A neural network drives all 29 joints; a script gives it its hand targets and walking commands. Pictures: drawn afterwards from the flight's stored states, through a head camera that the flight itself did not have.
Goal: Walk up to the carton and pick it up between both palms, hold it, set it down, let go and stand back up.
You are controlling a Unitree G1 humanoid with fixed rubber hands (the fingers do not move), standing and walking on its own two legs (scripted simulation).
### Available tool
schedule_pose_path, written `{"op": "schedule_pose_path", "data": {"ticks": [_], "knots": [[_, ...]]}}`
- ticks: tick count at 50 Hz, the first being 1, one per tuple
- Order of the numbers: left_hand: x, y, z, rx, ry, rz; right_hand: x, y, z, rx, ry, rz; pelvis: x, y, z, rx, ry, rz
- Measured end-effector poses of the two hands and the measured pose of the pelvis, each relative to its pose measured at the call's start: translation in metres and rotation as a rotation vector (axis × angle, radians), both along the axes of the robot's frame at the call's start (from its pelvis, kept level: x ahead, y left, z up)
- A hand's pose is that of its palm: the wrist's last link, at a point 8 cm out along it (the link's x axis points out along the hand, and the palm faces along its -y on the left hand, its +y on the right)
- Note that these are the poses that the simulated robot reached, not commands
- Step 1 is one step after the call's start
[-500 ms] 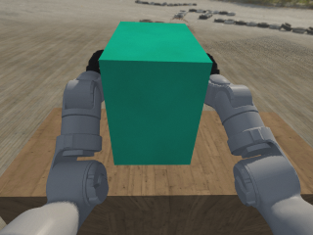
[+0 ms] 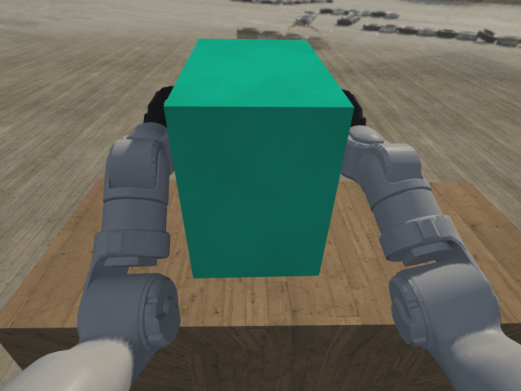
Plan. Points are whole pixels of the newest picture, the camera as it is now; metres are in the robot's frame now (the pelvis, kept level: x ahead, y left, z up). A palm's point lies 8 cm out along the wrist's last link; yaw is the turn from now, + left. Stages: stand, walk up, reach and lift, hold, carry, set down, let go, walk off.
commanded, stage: hold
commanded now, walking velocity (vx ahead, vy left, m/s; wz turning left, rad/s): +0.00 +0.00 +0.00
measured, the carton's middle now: (254, 149) +0.41 +0.01 +0.25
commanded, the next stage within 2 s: none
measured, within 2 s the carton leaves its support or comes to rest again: neither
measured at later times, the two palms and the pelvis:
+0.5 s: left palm (162, 137) +0.37 +0.14 +0.29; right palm (356, 140) +0.37 -0.14 +0.29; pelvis +0.00 -0.01 +0.00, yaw +0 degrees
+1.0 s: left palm (160, 137) +0.38 +0.14 +0.29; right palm (354, 139) +0.37 -0.13 +0.29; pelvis +0.00 +0.00 +0.00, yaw +0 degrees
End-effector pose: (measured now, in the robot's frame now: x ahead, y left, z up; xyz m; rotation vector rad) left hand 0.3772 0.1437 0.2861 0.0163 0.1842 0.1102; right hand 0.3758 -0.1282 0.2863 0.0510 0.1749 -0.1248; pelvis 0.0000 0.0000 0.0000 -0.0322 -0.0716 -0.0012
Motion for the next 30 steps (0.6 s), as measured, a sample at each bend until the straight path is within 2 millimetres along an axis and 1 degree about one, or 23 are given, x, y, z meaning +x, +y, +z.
{"op": "schedule_pose_path", "data": {"ticks": [12,19,30], "knots": [[-0.0001,-0.0068,-0.005,-0.002,0.003,-0.011,-0.0026,-0.0066,0.0001,-0.002,0.005,-0.012,0.0021,-0.0002,-0.0003,-0.001,-0.011,-0.006],[-0.0024,-0.0085,-0.0019,-0.004,0.003,-0.003,-0.0039,-0.0083,0.0005,0.0,0.006,-0.007,0.0009,-0.0027,-0.0002,0.001,-0.013,-0.008],[-0.0038,-0.0056,0.0028,-0.014,0.004,0.004,-0.004,-0.0056,0.0019,-0.003,0.009,0.001,-0.0022,-0.0068,0.0001,0.003,-0.011,0.001]]}}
